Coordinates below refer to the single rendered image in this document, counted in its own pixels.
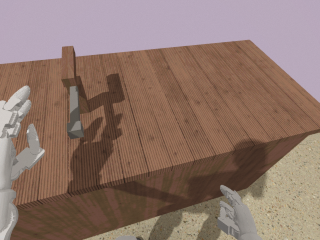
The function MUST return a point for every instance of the robot right hand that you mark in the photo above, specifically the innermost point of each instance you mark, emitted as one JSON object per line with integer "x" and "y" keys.
{"x": 235, "y": 221}

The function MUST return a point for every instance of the counter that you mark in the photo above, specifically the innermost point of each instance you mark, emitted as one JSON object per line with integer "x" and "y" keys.
{"x": 163, "y": 130}

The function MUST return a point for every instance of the robot left hand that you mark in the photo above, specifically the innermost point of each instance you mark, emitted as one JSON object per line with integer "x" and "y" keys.
{"x": 11, "y": 114}

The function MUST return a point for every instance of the left robot forearm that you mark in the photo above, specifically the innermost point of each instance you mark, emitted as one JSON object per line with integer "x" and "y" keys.
{"x": 8, "y": 213}

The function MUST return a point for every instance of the tap lever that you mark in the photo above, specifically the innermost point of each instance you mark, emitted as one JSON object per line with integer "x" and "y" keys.
{"x": 74, "y": 127}

